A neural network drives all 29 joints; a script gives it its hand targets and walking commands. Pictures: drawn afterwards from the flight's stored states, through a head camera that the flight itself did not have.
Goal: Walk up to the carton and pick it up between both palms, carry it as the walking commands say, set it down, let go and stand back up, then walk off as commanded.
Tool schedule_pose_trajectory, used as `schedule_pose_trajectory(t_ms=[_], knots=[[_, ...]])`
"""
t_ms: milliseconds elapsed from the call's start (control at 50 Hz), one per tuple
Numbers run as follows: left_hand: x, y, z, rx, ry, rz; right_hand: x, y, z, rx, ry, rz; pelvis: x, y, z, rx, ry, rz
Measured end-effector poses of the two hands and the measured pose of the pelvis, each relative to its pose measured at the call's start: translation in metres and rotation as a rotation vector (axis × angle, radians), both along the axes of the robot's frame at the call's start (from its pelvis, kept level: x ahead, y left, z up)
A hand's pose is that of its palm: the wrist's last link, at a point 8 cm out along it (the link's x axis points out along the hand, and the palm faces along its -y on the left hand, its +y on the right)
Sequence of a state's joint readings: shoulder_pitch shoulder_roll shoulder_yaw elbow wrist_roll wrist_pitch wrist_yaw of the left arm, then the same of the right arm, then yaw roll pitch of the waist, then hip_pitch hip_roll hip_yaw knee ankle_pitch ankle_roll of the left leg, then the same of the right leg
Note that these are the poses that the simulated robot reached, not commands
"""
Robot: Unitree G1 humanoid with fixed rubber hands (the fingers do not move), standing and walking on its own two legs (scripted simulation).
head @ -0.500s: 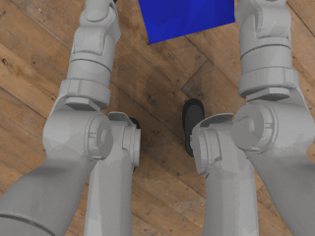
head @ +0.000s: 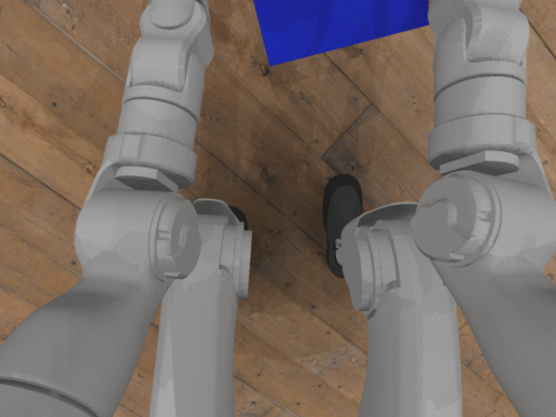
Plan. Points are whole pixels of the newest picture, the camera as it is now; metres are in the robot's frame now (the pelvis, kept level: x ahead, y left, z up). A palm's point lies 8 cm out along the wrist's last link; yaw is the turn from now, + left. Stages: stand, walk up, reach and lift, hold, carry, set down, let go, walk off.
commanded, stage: set down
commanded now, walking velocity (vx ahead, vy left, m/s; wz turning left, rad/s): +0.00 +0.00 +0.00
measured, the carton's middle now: out of the picture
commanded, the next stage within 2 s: none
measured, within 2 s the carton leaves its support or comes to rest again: rests again in 1.90 s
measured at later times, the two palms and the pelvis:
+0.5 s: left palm out of the picture +0.54 +0.09 -0.21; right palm out of the picture +0.56 -0.17 -0.17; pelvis +0.01 +0.00 +0.00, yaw +1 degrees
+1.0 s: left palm out of the picture +0.55 +0.09 -0.22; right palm out of the picture +0.57 -0.17 -0.18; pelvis +0.01 +0.00 +0.00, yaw +1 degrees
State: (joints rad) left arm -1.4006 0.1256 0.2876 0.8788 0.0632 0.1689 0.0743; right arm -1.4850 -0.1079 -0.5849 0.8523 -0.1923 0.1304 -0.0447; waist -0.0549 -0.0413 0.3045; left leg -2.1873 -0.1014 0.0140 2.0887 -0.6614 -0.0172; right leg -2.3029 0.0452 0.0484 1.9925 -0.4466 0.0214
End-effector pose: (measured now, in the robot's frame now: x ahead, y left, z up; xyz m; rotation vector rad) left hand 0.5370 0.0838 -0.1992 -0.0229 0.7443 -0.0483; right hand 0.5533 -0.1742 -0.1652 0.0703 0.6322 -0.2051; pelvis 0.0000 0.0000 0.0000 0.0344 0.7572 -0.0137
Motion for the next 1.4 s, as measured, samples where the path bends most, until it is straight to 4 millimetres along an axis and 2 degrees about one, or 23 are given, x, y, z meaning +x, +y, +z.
schedule_pose_trajectory(t_ms=[1060,1180,1320,1400], knots=[[0.010,0.001,-0.023,-0.034,-0.018,-0.007,0.015,-0.001,-0.016,-0.006,-0.035,0.015,0.012,0.002,-0.004,-0.005,0.039,0.019],[0.007,-0.002,-0.025,-0.038,-0.010,-0.014,0.013,-0.004,-0.017,-0.014,-0.037,0.014,0.012,0.002,-0.006,-0.007,0.033,0.019],[-0.009,-0.008,-0.041,-0.029,0.056,-0.047,0.002,-0.015,-0.027,-0.068,0.044,0.035,0.011,0.003,-0.007,-0.010,0.029,0.020],[-0.007,0.003,-0.041,0.030,0.032,-0.047,-0.010,-0.028,-0.037,-0.101,0.100,0.030,0.010,0.004,-0.007,-0.012,0.025,0.020]])
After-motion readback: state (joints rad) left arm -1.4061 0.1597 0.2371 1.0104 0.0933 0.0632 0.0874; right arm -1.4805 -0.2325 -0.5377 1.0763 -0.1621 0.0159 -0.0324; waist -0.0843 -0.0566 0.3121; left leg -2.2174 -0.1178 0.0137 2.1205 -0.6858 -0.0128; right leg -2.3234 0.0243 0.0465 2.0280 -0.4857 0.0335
